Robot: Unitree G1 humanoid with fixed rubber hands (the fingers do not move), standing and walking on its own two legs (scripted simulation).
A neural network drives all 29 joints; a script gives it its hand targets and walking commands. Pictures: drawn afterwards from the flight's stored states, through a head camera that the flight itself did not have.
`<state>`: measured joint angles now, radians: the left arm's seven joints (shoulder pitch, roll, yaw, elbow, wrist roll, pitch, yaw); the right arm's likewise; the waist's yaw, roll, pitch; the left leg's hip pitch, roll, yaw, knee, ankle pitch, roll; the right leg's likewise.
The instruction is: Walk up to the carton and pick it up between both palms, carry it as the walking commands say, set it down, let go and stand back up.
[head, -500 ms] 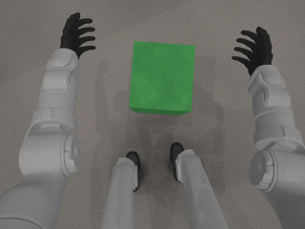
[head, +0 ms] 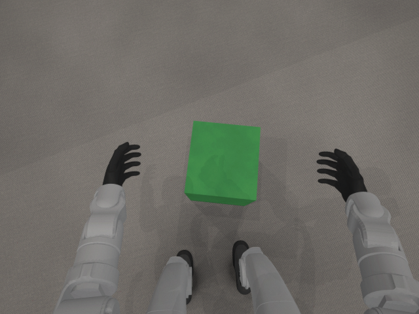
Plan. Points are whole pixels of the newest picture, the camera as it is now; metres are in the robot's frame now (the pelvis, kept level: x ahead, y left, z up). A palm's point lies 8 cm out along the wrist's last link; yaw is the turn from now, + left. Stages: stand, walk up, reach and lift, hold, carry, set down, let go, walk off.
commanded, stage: let go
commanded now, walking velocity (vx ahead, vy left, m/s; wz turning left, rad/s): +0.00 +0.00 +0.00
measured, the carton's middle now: (221, 167) +0.47 -0.05 -0.57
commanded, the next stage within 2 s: stand in 0.88 s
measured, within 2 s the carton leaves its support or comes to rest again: neither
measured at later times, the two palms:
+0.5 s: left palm (65, 262) +0.22 +0.24 -0.01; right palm (370, 260) +0.19 -0.23 -0.01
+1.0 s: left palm (42, 283) +0.19 +0.28 -0.02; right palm (378, 262) +0.19 -0.25 -0.02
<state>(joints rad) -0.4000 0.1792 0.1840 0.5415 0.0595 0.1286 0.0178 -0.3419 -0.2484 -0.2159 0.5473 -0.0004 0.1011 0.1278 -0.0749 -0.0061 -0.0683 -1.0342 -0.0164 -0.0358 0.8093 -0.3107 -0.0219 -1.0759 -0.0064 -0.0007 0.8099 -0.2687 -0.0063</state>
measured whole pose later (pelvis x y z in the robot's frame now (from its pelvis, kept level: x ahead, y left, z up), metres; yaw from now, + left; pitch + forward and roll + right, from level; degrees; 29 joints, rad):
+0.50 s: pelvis +0.05 +0.01 +0.06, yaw -1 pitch +1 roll +0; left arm 0.21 0.21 0.06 0.45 0.02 0.05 -0.06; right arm 0.24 -0.22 -0.03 0.45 0.01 0.06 0.07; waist -0.02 0.00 0.04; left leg -0.18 0.00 -0.02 0.45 -0.28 -0.01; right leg -0.22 0.01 0.01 0.44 -0.23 0.00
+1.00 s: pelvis +0.04 +0.02 +0.05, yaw -2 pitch -2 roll +0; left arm 0.22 0.28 0.04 0.59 0.05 0.07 -0.01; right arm 0.21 -0.28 -0.04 0.54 -0.04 0.10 0.00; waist 0.00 0.01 0.03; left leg -0.15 0.00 -0.01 0.52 -0.33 0.00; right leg -0.20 0.00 0.02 0.51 -0.28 0.02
